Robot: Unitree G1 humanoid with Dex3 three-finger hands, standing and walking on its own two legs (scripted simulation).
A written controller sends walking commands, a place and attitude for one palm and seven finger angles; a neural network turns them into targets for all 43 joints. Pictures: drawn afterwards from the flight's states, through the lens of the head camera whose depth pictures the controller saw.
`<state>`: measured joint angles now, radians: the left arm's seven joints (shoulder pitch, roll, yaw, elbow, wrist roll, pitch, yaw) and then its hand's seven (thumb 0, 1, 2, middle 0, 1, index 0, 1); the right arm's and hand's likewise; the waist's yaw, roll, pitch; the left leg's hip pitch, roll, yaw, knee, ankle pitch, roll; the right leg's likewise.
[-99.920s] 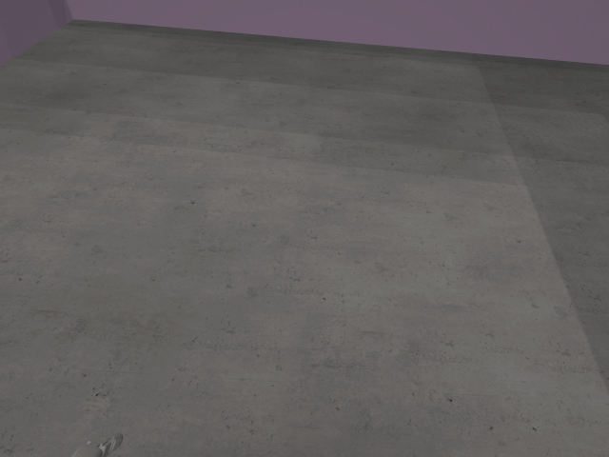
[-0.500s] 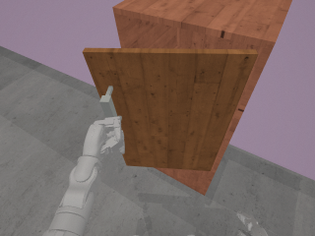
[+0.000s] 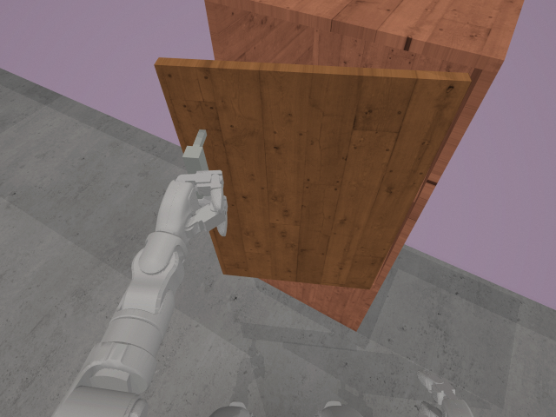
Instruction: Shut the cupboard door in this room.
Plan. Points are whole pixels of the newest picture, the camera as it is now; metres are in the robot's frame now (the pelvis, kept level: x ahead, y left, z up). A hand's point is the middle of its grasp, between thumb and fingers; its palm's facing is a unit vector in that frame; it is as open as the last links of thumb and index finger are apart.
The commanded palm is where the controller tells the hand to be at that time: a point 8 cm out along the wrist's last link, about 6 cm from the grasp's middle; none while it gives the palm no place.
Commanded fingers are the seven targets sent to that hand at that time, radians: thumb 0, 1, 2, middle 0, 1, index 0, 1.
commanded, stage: push the door shut along its arc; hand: left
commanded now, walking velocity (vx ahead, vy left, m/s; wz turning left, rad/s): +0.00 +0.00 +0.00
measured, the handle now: (205, 175) +0.46 +0.13 +0.08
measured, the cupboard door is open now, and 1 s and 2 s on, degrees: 23 11 0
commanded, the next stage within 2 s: pull the fist back off the door in 1.52 s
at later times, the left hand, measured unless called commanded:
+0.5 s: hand (253, 182) +0.44 +0.05 +0.08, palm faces -0.31 -0.95 -0.04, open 3.1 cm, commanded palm +0.44 +0.10 +0.08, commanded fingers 0.00 0.90 0.90 -1.30 -1.50 -1.30 -1.50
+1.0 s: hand (268, 161) +0.48 +0.03 +0.08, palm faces -0.39 -0.92 -0.06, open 3.1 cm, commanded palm +0.50 +0.07 +0.08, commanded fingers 0.00 0.90 0.90 -1.30 -1.50 -1.30 -1.50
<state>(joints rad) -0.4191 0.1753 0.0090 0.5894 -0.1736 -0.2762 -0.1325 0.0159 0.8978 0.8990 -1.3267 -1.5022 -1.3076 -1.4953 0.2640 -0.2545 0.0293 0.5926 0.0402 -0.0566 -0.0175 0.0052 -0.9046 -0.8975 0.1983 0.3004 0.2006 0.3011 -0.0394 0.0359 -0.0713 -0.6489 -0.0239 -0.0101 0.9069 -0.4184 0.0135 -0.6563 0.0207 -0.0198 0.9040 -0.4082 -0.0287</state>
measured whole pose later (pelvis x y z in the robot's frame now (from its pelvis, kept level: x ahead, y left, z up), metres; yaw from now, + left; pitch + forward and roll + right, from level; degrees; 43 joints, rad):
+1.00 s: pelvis -0.01 -0.01 -0.03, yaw +0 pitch +18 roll +0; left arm -1.05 0.31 0.10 1.19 -0.14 -0.30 -0.30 0.00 0.90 0.95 -1.30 -1.50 -1.30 -1.50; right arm 0.37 -0.29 0.02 0.66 0.02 -0.04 -0.01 0.00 -0.91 -0.90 0.20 0.30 0.20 0.30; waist -0.16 0.04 -0.08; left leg -0.92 -0.01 -0.02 1.04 -0.43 0.00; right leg -0.92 0.04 -0.04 1.02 -0.41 -0.04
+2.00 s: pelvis -0.02 +0.01 -0.05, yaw -1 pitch +24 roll -1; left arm -1.28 0.17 0.17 1.35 0.15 -0.36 0.37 0.00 0.96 1.01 -1.32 -1.50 -1.32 -1.50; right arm 0.41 -0.23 0.00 0.69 -0.12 -0.07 0.13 0.00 -0.91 -0.90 0.20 0.30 0.20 0.30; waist -0.26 0.06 -0.14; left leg -1.14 -0.02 -0.02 1.18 -0.47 0.02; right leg -1.13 0.03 -0.04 1.14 -0.44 -0.02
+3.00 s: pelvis +0.03 -0.01 +0.02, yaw +0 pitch +6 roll +0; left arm -0.22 0.12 -0.03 0.31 -0.15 -0.23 0.01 0.02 0.90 0.90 -1.30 -1.50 -1.30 -1.50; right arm 0.30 -0.25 0.00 0.57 0.04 0.04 0.01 0.00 -0.91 -0.90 0.20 0.30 0.20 0.30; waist -0.01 0.05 -0.08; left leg -0.46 -0.01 -0.02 0.75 -0.40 0.00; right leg -0.47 0.04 -0.02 0.75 -0.39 -0.04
